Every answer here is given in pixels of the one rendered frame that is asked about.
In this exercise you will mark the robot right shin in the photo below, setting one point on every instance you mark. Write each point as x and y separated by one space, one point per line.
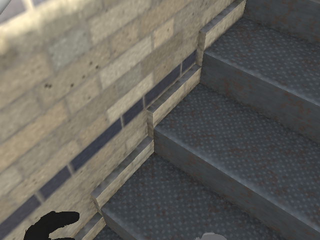
208 233

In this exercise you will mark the left robot hand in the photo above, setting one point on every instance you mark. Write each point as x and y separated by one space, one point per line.
49 223

